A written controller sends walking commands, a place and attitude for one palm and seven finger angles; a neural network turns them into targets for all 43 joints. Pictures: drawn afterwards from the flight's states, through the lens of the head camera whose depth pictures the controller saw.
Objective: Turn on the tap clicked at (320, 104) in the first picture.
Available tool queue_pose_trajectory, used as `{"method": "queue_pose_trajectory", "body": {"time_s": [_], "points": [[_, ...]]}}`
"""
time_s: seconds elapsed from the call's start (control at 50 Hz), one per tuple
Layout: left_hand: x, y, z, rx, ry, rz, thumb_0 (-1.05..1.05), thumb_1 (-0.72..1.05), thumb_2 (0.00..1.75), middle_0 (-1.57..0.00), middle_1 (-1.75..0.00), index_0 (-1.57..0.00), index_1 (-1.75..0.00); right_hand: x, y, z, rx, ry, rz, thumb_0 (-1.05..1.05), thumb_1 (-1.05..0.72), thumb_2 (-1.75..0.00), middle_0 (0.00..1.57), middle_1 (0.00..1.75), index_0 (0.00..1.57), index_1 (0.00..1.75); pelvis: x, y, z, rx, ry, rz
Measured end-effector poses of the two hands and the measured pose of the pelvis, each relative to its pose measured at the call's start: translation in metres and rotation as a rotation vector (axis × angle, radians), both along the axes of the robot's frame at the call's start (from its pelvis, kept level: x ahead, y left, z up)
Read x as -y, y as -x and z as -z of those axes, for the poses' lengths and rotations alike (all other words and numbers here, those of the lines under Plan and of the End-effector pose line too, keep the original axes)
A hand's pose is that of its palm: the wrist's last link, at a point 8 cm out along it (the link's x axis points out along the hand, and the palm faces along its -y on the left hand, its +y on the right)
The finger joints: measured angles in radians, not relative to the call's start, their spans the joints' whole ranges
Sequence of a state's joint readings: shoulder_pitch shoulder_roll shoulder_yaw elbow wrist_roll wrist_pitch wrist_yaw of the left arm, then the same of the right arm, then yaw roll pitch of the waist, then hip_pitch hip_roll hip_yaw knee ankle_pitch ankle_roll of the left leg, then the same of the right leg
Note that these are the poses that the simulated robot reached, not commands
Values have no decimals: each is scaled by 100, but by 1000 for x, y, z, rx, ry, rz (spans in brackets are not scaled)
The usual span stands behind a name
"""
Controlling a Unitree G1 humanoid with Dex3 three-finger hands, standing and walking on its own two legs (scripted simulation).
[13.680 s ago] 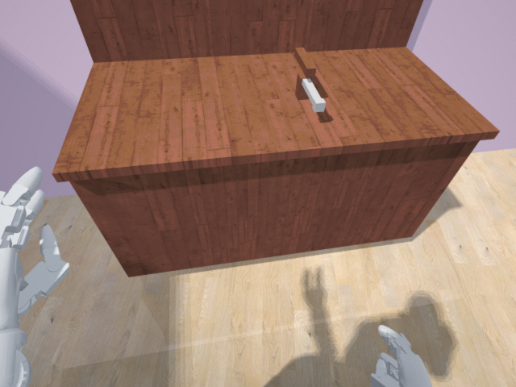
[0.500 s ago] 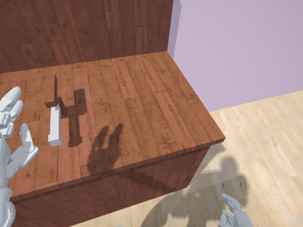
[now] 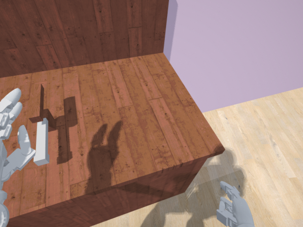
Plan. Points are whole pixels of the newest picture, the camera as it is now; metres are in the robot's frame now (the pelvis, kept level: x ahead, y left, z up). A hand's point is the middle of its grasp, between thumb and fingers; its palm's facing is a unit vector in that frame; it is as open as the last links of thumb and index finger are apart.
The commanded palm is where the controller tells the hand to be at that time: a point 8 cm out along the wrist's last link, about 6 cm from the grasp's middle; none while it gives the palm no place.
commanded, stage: come to a stop and stand still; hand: left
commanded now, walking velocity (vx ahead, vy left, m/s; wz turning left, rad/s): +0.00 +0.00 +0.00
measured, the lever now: (41, 158) +0.27 +0.32 -0.01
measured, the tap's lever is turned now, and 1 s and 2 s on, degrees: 0 0 0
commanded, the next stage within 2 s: look again from close up in 0.06 s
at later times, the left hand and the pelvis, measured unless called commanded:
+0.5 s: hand (14, 175) +0.18 +0.26 +0.14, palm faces +0.31 -0.87 -0.38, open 7.4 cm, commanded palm +0.12 +0.30 +0.17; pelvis -0.04 +0.02 +0.00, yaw -1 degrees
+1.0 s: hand out of the picture +0.19 +0.31 +0.19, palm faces +0.49 -0.80 -0.36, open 7.4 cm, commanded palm +0.11 +0.30 +0.17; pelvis -0.05 +0.02 +0.00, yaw +0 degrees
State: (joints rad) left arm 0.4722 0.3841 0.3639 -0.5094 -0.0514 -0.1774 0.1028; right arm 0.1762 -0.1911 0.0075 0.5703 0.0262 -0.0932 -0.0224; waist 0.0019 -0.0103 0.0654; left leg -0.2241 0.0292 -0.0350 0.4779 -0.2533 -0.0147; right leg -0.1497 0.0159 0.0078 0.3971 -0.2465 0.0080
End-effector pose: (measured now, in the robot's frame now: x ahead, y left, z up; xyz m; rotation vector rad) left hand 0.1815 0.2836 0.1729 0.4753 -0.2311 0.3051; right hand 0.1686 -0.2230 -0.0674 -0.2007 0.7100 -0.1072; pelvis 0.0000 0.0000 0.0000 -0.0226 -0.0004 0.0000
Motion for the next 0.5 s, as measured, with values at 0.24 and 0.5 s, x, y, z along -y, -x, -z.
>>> {"method": "queue_pose_trajectory", "body": {"time_s": [0.24, 0.5], "points": [[-31, -7, -21, 107, -106, -59, 1, 89, 90, -22, -30, -22, -30, 0, 11, 4, -25, 26, -56, 1, -91, -90, 20, 30, 20, 30, 3, 12, 1, 2, 0, 9], [-20, 39, 14, 17, 27, 44, 1, 89, 90, -22, -30, -22, -30, -9, 52, -9, 48, 39, 13, 1, -90, -90, 20, 30, 20, 30, -18, 41, 2, 36, -4, 13]]}}
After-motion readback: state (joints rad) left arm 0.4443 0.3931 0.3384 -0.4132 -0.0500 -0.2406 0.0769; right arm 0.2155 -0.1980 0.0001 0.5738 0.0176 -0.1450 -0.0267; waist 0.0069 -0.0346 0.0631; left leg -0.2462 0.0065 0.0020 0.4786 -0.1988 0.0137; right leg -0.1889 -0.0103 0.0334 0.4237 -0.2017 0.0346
